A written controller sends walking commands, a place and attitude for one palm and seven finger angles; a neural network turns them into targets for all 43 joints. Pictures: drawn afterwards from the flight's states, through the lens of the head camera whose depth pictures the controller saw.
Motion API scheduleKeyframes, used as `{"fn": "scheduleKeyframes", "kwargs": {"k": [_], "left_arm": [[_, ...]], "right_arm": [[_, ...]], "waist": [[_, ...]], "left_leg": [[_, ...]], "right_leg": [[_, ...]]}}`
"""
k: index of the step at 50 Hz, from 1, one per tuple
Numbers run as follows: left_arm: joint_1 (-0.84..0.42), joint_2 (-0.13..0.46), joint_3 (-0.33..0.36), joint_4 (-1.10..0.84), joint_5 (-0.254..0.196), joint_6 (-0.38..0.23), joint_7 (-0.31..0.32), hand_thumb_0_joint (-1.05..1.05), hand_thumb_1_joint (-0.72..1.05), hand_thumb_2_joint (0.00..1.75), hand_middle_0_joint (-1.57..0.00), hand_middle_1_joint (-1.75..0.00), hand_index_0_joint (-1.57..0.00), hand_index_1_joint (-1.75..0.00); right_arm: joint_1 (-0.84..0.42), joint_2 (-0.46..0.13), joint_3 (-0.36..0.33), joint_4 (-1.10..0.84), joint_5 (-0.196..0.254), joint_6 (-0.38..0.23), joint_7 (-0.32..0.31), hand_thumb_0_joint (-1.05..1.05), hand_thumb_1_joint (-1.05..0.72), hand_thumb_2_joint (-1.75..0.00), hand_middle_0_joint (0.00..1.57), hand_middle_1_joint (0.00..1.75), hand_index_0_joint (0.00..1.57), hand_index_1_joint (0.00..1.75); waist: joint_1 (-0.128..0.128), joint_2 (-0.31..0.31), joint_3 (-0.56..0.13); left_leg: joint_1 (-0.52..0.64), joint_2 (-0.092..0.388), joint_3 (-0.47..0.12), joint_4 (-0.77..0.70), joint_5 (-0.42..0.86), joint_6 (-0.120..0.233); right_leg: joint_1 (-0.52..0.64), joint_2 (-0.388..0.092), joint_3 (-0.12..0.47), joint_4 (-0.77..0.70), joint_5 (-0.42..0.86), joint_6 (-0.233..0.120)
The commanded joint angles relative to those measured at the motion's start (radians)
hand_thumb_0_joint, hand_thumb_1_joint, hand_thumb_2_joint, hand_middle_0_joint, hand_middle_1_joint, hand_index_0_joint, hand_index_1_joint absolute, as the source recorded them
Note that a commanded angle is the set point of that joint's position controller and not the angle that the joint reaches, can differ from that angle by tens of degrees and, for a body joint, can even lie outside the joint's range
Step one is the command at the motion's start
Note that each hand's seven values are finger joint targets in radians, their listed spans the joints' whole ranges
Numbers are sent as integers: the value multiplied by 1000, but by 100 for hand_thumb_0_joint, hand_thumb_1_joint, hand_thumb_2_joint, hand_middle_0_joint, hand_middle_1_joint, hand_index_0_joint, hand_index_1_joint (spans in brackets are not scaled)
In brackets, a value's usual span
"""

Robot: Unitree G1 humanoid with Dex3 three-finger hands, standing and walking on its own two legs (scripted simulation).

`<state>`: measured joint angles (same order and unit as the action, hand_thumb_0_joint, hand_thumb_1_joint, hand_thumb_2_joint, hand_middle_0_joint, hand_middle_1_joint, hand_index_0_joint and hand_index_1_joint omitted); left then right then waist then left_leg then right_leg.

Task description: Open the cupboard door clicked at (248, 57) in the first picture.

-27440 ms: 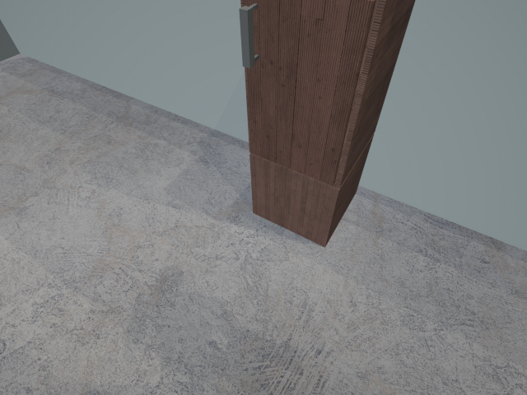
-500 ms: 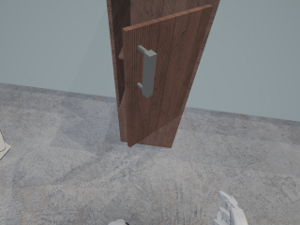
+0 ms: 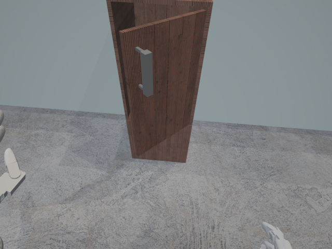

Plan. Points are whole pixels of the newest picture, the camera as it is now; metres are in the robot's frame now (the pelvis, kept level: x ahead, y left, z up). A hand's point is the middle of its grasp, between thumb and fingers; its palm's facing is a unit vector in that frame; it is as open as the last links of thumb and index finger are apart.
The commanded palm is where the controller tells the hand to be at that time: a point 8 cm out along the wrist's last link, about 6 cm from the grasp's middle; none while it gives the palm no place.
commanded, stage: stop stepping back and stand still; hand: left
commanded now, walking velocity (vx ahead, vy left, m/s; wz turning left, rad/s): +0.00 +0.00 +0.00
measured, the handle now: (143, 72) +0.61 +0.11 +0.13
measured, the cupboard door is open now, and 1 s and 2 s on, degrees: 45 45 45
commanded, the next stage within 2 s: let the arm hang, fingers relaxed in 0.94 s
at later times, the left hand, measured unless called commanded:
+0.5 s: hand out of the picture +0.13 +0.27 +0.16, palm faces +0.42 -0.81 -0.41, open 7.4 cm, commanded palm +0.07 +0.31 +0.18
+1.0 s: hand out of the picture +0.10 +0.29 +0.17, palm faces +0.44 -0.79 -0.42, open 7.4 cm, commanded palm +0.04 +0.33 +0.18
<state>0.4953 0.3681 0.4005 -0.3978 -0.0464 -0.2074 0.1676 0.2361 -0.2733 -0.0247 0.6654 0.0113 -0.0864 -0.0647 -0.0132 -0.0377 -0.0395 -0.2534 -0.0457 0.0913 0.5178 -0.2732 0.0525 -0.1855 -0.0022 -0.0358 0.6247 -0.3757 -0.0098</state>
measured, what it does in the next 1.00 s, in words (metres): walks backwards: left foot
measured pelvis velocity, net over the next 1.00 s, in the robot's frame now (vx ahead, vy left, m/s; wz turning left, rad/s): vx -0.10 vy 0.03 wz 0.00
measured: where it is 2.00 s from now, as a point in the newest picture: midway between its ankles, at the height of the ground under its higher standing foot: outside the picture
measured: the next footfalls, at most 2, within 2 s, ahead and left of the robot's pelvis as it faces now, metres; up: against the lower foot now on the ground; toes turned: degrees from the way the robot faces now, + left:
left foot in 0.40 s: -0.02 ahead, +0.13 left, +0.00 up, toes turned +1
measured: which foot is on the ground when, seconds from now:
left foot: down 0.00-0.20, up 0.22-0.38, down 0.40-1.00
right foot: down 0.00-1.00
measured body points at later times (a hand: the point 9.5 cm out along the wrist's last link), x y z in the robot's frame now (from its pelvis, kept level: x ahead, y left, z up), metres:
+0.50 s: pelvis -0.08 +0.01 +0.01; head -0.07 +0.02 +0.46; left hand +0.10 +0.31 +0.18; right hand +0.07 -0.23 -0.08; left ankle -0.06 +0.13 -0.73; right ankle -0.05 -0.09 -0.73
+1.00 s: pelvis -0.10 +0.03 +0.01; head -0.10 +0.04 +0.46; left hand +0.07 +0.33 +0.19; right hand +0.05 -0.20 -0.07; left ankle -0.06 +0.13 -0.73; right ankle -0.05 -0.09 -0.73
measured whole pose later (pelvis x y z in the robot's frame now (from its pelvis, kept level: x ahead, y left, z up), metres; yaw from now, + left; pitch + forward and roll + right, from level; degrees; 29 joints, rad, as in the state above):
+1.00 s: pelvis -0.10 +0.03 +0.01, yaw +0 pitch -2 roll -1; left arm 0.50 0.35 0.38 -0.44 0.00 -0.23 0.15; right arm 0.24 -0.19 0.02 0.64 -0.01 -0.16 -0.07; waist 0.02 0.00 0.04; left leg -0.24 -0.01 0.02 0.47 -0.19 0.03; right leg -0.22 0.01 -0.04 0.41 -0.14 0.00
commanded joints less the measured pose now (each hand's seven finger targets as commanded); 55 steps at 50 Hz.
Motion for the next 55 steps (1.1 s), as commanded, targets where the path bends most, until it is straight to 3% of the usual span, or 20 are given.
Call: {"fn": "scheduleKeyframes", "kwargs": {"k": [1, 3, 6, 8, 10, 11, 13, 16, 17, 19, 20, 21, 23, 31, 39, 45, 51, 52, 53, 55], "left_arm": [[-7, 246, 118, -367, 14, -79, 17, 0, 90, 90, -20, -30, -20, -30], [-17, 286, 174, -370, 14, -70, 14, 0, 90, 90, -20, -30, -20, -30], [33, 246, 179, -272, 10, -70, 16, 0, 90, 90, -20, -30, -20, -30], [46, 245, 191, -219, 7, -77, 11, 0, 90, 90, -20, -30, -20, -30], [52, 201, 146, -187, -1, -73, 2, 0, 90, 90, -20, -30, -20, -30], [34, 187, 125, -180, 1, -74, -1, 0, 90, 90, -20, -30, -20, -30], [-20, 161, 91, -153, 6, -71, -3, 0, 90, 90, -20, -30, -20, -30], [-113, 165, 66, -160, 19, -71, 8, 0, 90, 90, -20, -30, -20, -30], [-132, 173, 66, -179, 21, -71, 11, 0, 90, 90, -20, -30, -20, -30], [-122, 188, 72, -238, 25, -75, 16, 0, 90, 90, -20, -30, -20, -30], [-119, 198, 78, -281, 25, -76, 15, 0, 90, 90, -20, -30, -20, -30], [-93, 221, 102, -307, 22, -78, 15, 0, 90, 90, -20, -30, -20, -30], [-32, 254, 151, -318, 20, -77, 9, 0, 90, 90, -20, -30, -20, -30], [72, 179, 131, -203, 9, -81, 0, 0, 90, 90, -20, -30, -20, -30], [-62, 172, 91, -235, 31, -80, -3, 0, 90, 90, -20, -30, -20, -30], [-77, 187, 105, -285, 42, -85, 8, 0, 90, 90, -20, -30, -20, -30], [-17, 167, 101, -215, 28, -79, 4, 0, 90, 90, -20, -30, -20, -30], [-77, 30, -286, 573, 98, 106, -139, 0, 90, 90, -20, -30, -20, -30], [-75, 4, -271, 590, 85, 175, -158, 0, 90, 90, -20, -30, -20, -30], [-119, 5, -273, 592, 78, 195, -163, 0, 90, 90, -20, -30, -20, -30]], "right_arm": [[-81, -70, -17, -201, -21, -74, 16, 0, -90, -90, 20, 30, 20, 30], [-107, -80, -21, -203, -21, -84, 14, 0, -90, -90, 20, 30, 20, 30], [-110, -65, -9, -215, -11, -80, 4, 0, -90, -90, 20, 30, 20, 30], [-100, -58, -14, -223, -16, -68, 4, 0, -90, -90, 20, 30, 20, 30], [-85, -58, -34, -205, -9, -54, 9, 0, -90, -90, 20, 30, 20, 30], [-87, -60, -34, -193, -10, -52, 8, 0, -90, -90, 20, 30, 20, 30], [-87, -54, -18, -179, -14, -58, 6, 0, -90, -90, 20, 30, 20, 30], [-91, -42, -1, -162, -12, -78, -17, 0, -90, -90, 20, 30, 20, 30], [-90, -50, -3, -156, -13, -89, -23, 0, -90, -90, 20, 30, 20, 30], [-102, -65, -10, -166, -17, -106, -31, 0, -90, -90, 20, 30, 20, 30], [-104, -73, -14, -180, -14, -111, -27, 0, -90, -90, 20, 30, 20, 30], [-105, -78, -20, -188, -10, -114, -24, 0, -90, -90, 20, 30, 20, 30], [-108, -57, -1, -183, -20, -111, -20, 0, -90, -90, 20, 30, 20, 30], [-95, -54, -6, -191, -10, -104, -5, 0, -90, -90, 20, 30, 20, 30], [-100, -63, -7, -187, -12, -111, -18, 0, -90, -90, 20, 30, 20, 30], [-94, -56, -4, -184, -17, -130, -21, 0, -90, -90, 20, 30, 20, 30], [-94, -51, -5, -174, -16, -119, -11, 0, -90, -90, 20, 30, 20, 30], [-149, -228, -62, 105, -14, -123, 76, 0, -90, -90, 20, 30, 20, 30], [-51, -159, -60, 108, -10, -64, 74, 0, -90, -90, 20, 30, 20, 30], [-49, -174, -55, 86, -17, -24, 69, 0, -90, -90, 20, 30, 20, 30]], "waist": [[7, 257, -117], [21, 210, 13], [11, 209, 68], [1, 92, 64], [-1, -124, 63], [6, -143, 76], [-4, -69, 49], [-7, -44, 8], [-1, 8, -2], [22, 98, -13], [29, 93, -30], [32, 61, -53], [26, 165, -60], [15, 118, 18], [12, 119, 29], [21, 145, -12], [16, 92, 10], [-33, 70, 88], [-22, 55, 15], [-12, 90, -6]], "left_leg": [[238, 260, -301, -82, 816, 108], [-86, 259, -279, -222, 277, 94], [-246, 196, -186, -219, -79, 31], [-239, 116, -142, -108, -182, -18], [-118, 38, -110, 241, -106, -56], [-114, 44, -126, 367, -121, -58], [-139, 69, -141, 330, -118, -50], [11, 57, -81, -2, 3, -36], [55, 56, -89, -85, 45, -32], [74, 133, -175, -161, 108, -4], [67, 154, -191, -154, 160, 1], [70, 150, -175, -127, 221, -5], [3, 133, -176, -172, 204, -20], [-121, 125, -161, -213, -51, -32], [-148, 139, -186, -268, -214, -18], [-140, 130, -177, -258, -168, -16], [-84, 101, -149, -191, -65, -38], [-130, 120, -189, -7, 164, -27], [-16, 128, -158, -4, 312, -40], [-83, 178, -225, -57, 242, 2]], "right_leg": [[-186, -15, 25, 94, -65, 31], [-18, -13, 14, 74, -113, 22], [101, -18, -6, -126, 79, 11], [57, -87, 130, -280, 48, -33], [-170, -270, 455, -488, -212, -124], [-212, -307, 462, -503, -174, -143], [-141, -280, 368, -431, -23, -133], [-76, -166, 172, -338, 95, -61], [-60, -130, 153, -311, 111, -40], [-31, -70, 127, -259, 154, -3], [2, -49, 117, -246, 203, 9], [37, -46, 123, -242, 272, 11], [80, -32, 72, -202, 274, 17], [73, -24, 77, -264, 151, 16], [61, -7, 61, -260, 74, 29], [115, -10, 59, -235, 146, 26], [38, -32, 91, -310, 128, 11], [-120, -108, 47, -166, 272, -23], [-152, -105, 89, -177, 293, -26], [-149, -57, 41, -94, 112, -25]]}}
